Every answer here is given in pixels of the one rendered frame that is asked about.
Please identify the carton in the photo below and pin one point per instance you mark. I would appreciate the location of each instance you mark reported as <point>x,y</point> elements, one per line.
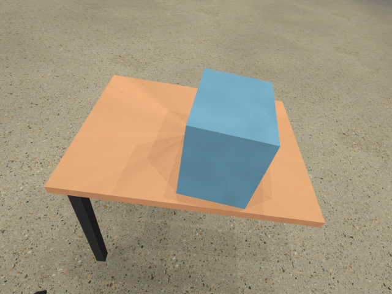
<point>230,140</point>

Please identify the table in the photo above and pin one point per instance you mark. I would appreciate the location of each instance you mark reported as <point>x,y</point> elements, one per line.
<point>129,150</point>

